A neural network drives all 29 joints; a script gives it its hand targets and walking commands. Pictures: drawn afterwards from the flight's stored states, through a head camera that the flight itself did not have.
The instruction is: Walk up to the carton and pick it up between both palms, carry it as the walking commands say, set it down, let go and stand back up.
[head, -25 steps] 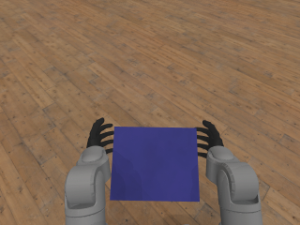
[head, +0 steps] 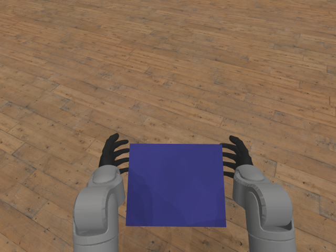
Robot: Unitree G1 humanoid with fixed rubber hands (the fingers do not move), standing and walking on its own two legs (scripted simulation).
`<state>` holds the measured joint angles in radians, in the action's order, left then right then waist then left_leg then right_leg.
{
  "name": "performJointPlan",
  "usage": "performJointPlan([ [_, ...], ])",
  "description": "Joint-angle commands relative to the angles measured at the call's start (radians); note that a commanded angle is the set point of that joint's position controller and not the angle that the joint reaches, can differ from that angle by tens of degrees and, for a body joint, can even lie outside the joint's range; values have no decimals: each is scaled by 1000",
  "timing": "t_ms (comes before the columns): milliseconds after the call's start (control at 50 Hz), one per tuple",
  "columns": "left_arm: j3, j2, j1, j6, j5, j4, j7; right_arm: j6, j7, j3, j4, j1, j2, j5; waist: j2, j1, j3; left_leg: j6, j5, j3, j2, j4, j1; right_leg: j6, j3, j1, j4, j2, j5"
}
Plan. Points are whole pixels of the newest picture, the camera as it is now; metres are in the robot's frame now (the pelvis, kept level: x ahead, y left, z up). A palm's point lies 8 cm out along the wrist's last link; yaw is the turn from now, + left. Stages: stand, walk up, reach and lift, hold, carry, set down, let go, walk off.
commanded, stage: carry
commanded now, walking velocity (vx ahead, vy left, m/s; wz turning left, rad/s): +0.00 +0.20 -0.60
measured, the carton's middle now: (174, 181) +0.30 -0.01 +0.00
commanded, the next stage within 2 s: none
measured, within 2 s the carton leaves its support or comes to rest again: neither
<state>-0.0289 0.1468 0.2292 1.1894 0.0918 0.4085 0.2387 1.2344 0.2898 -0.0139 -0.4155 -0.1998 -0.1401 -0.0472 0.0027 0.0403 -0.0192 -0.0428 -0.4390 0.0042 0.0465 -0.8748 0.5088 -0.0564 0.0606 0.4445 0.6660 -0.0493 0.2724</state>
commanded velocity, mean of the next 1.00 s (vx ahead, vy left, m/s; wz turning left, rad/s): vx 0.00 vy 0.05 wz -0.16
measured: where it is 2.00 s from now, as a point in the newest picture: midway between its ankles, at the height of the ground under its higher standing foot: outside the picture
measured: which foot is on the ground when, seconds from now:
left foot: up 0.00-0.02, down 0.04-0.32, up 0.34-0.50, down 0.52-1.00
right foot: down 0.00-0.04, up 0.06-0.28, down 0.30-1.00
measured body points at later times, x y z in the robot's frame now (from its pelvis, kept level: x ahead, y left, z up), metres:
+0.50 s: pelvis -0.03 +0.14 +0.00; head -0.01 +0.14 +0.45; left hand +0.29 +0.18 +0.09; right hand +0.19 -0.08 +0.08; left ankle +0.03 +0.24 -0.71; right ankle -0.05 +0.01 -0.72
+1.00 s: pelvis -0.06 +0.19 +0.01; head -0.08 +0.20 +0.46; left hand +0.25 +0.24 +0.11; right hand +0.16 -0.03 +0.10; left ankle +0.04 +0.24 -0.72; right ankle -0.06 +0.04 -0.72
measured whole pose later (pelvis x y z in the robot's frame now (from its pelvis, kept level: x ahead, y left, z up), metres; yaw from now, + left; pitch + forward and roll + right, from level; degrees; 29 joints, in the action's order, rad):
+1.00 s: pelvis -0.06 +0.19 +0.01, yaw -18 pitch +2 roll +0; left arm -0.02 0.14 0.19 1.23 0.07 0.33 0.24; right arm 1.27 0.27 -0.01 -0.31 -0.18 -0.14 -0.08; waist -0.01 0.00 0.09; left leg 0.06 -0.14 0.14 0.00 -0.50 0.39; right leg -0.03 -0.04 0.36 0.53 -0.06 0.20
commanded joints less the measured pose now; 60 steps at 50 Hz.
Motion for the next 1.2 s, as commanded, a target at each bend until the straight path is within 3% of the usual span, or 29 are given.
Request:
performJointPlan([
  [0,496,960,266,4,-320,76,-217,-43,-268,573,-127,-434,-1013,358,-262,-37,429,13,71,88,-54,380,-255,117,149,-147,-139,-144,-238],
  [20,507,957,277,7,-320,68,-217,-44,-266,555,-121,-432,-1004,347,-158,-34,459,26,49,42,0,443,-414,76,91,-26,-41,-84,-152],
  [40,530,963,313,10,-326,108,-219,-48,-268,547,-116,-435,-992,347,227,-24,446,128,182,-334,301,550,-492,-1,-85,220,228,73,175],
  [60,550,970,330,17,-336,117,-228,-51,-272,532,-98,-387,-1006,342,400,-27,434,229,321,-362,389,515,-477,-15,-139,258,422,62,405],
  [100,596,1017,414,19,-395,124,-245,-58,-269,508,-113,-389,-1028,311,217,-33,388,220,329,-207,320,523,-334,8,-94,158,511,2,286],
  [120,620,1026,442,14,-421,153,-250,-68,-268,495,-125,-383,-1020,298,200,-34,383,205,271,-124,281,524,-314,15,-108,135,468,-7,238],
  [160,633,1049,455,4,-448,180,-254,-87,-261,497,-183,-425,-1020,303,236,-35,388,203,388,-25,245,491,-328,30,-148,80,345,6,221],
  [220,605,1028,379,5,-428,146,-244,-83,-254,502,-184,-397,-1000,295,210,-29,441,219,534,-14,266,449,-420,53,-175,-8,141,18,249],
  [260,574,1000,320,12,-412,114,-242,-69,-250,507,-138,-345,-981,284,174,-46,495,185,536,12,268,362,-406,79,-153,-155,-115,12,151],
  [280,560,998,297,16,-407,92,-245,-63,-250,509,-129,-338,-963,283,85,-59,476,126,502,43,247,308,-300,95,-77,-278,-294,-29,-7],
  [300,541,985,274,16,-397,73,-246,-59,-249,519,-127,-355,-957,283,-122,-66,453,47,365,75,166,191,-68,152,204,-434,-343,-191,-13],
  [320,520,972,228,8,-370,42,-241,-55,-255,551,-185,-389,-936,295,-426,-63,429,9,-28,118,26,60,196,274,489,-503,-301,-382,-362],
  [340,511,985,223,6,-354,43,-236,-53,-258,573,-216,-465,-959,324,-396,-69,417,17,-158,50,27,-116,226,322,425,-493,-275,-394,-578],
  [360,528,1005,263,-1,-367,77,-239,-57,-261,587,-216,-490,-983,343,-247,-60,432,22,-107,-4,32,-178,197,307,325,-497,-225,-359,-686],
  [380,523,1012,271,-6,-357,78,-234,-56,-271,596,-205,-500,-997,365,-165,-53,435,30,-77,-19,37,-135,130,272,226,-445,-205,-321,-626],
  [420,520,1013,295,-10,-339,99,-224,-58,-284,593,-190,-494,-1005,381,-140,-42,395,28,-1,12,30,40,12,207,102,-312,-192,-245,-419],
  [460,504,996,284,-10,-321,86,-213,-52,-283,596,-180,-489,-1000,385,-176,-22,394,25,169,86,-3,343,-181,131,-3,-215,-138,-169,-228],
  [480,506,977,267,-5,-315,75,-208,-47,-284,578,-157,-477,-990,377,-105,-25,427,30,254,58,19,411,-310,89,-34,-146,-99,-128,-125],
  [500,510,989,274,-1,-316,64,-206,-45,-282,563,-147,-486,-982,372,60,-35,454,59,463,-118,171,445,-413,50,-74,-45,15,-62,-22],
  [520,522,964,273,7,-311,87,-202,-41,-284,547,-112,-425,-962,364,263,-36,448,134,609,-320,316,492,-438,9,-97,42,101,16,221],
  [540,534,973,294,15,-319,73,-208,-40,-285,544,-116,-434,-976,361,276,-36,446,180,658,-304,329,492,-416,7,-110,4,133,4,312],
  [580,549,1002,337,15,-348,65,-221,-41,-286,531,-121,-442,-990,339,177,-36,411,174,520,-245,308,520,-341,19,-127,-29,122,8,254],
  [660,585,1042,380,15,-406,81,-235,-51,-272,508,-136,-439,-997,316,169,-41,419,123,311,-153,246,539,-310,56,-137,-147,-101,24,82],
  [740,578,1040,386,17,-410,65,-240,-44,-268,503,-125,-450,-982,301,43,-41,401,59,50,-99,177,549,-242,77,-14,-184,-200,-56,39],
  [780,563,1029,356,24,-398,33,-242,-38,-268,505,-122,-459,-967,300,2,-39,375,47,43,-90,154,541,-218,79,22,-151,-238,-86,90],
  [940,539,1012,360,28,-369,18,-229,-22,-277,511,-84,-482,-984,322,41,-43,368,49,-3,-110,166,607,-194,67,-43,-155,-210,-54,56],
  [1080,528,995,370,24,-363,7,-227,-20,-280,506,-63,-478,-989,323,39,-40,377,36,2,-87,136,582,-182,76,-13,-142,-246,-65,102],
  [1160,524,1003,368,16,-369,2,-229,-26,-278,509,-85,-487,-992,322,-4,-36,390,39,51,-67,126,543,-199,74,-2,-124,-269,-70,105],
  [1180,533,1009,383,14,-376,17,-232,-30,-279,507,-87,-488,-996,321,22,-36,395,42,47,-65,124,543,-206,71,-1,-121,-265,-71,102],
])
